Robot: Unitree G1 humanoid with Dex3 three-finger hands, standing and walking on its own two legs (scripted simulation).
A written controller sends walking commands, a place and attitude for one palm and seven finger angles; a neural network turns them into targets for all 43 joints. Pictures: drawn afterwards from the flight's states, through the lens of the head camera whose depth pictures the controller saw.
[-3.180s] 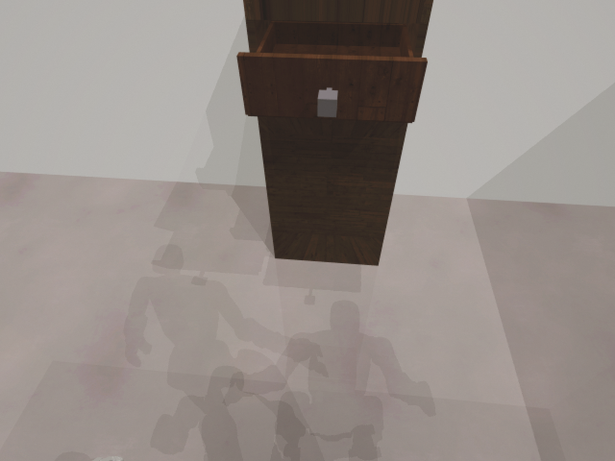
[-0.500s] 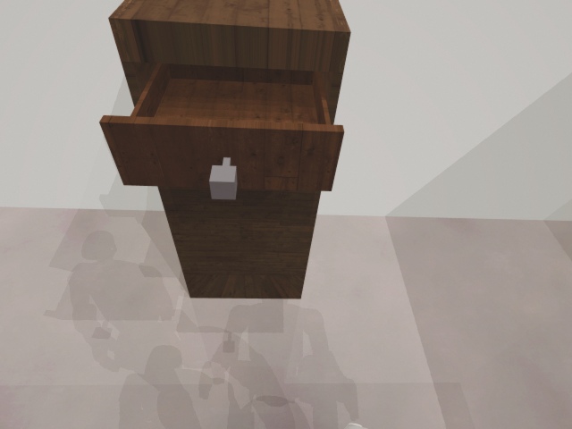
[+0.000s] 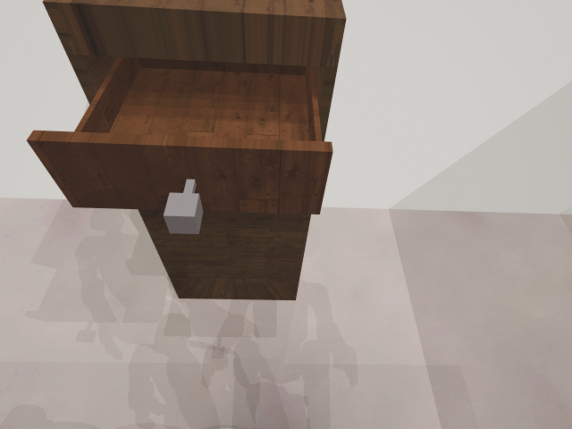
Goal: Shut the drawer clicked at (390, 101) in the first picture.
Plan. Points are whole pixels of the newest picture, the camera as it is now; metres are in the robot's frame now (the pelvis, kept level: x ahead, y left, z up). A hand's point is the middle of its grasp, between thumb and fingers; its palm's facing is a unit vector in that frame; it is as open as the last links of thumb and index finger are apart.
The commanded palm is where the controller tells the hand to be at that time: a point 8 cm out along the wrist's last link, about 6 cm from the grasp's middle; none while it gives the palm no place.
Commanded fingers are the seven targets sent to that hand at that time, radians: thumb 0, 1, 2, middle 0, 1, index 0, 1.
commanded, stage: come to a stop and stand still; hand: left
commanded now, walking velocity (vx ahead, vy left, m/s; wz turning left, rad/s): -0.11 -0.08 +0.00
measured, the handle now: (186, 202) +0.38 +0.17 +0.10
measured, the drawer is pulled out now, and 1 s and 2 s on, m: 0.20 0.20 0.20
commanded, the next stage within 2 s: look again from close up in 1.40 s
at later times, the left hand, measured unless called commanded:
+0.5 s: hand out of the picture +0.00 +0.14 -0.17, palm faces +0.03 -0.97 -0.25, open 7.4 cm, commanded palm none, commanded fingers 0.00 0.90 0.90 -0.20 -0.30 -0.20 -0.30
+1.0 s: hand out of the picture -0.04 +0.11 -0.17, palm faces +0.03 -0.99 -0.15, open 7.4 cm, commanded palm none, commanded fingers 0.00 0.90 0.90 -0.20 -0.30 -0.20 -0.30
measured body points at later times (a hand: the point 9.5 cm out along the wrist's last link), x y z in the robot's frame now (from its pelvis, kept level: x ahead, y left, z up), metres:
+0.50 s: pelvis -0.05 -0.05 -0.01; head -0.07 -0.06 +0.44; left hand +0.00 +0.19 -0.15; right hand -0.02 -0.27 -0.17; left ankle +0.02 +0.09 -0.73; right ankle -0.06 -0.16 -0.73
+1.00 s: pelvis -0.03 -0.05 +0.00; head -0.02 -0.05 +0.45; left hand -0.04 +0.16 -0.16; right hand -0.05 -0.26 -0.16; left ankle +0.03 +0.09 -0.73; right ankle -0.06 -0.16 -0.73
